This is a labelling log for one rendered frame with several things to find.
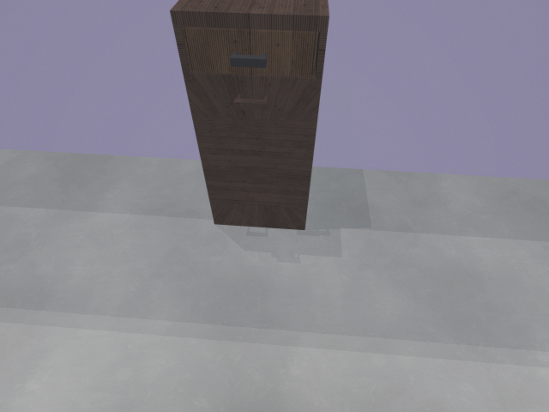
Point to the drawer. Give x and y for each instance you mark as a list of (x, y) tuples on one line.
[(289, 53)]

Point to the handle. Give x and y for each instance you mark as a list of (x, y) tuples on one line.
[(250, 104), (251, 61)]

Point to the cabinet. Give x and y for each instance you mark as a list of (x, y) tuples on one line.
[(256, 164)]

